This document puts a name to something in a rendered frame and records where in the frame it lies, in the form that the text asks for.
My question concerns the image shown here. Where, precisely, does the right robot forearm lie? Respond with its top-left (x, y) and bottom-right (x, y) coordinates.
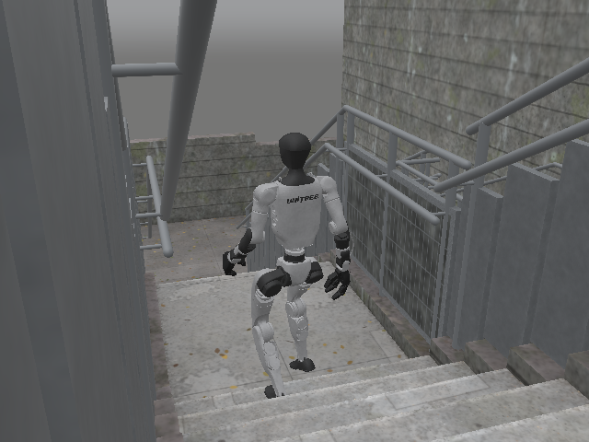
top-left (334, 221), bottom-right (351, 272)

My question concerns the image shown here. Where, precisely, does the left robot forearm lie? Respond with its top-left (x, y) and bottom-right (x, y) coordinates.
top-left (227, 228), bottom-right (256, 264)

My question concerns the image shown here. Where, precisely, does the right robot upper arm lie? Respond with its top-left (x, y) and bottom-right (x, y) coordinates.
top-left (315, 176), bottom-right (348, 235)

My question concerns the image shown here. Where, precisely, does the left robot shin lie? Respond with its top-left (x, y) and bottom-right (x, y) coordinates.
top-left (252, 326), bottom-right (287, 397)

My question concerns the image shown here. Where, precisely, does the robot right hand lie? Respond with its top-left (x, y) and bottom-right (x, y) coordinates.
top-left (324, 268), bottom-right (350, 300)

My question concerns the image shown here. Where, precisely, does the left robot upper arm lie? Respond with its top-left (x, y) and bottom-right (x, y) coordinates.
top-left (249, 182), bottom-right (278, 244)

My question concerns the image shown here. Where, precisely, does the robot torso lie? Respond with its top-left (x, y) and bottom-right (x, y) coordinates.
top-left (270, 172), bottom-right (322, 287)

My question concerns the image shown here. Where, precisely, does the robot left hand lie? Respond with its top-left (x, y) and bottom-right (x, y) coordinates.
top-left (223, 251), bottom-right (246, 276)

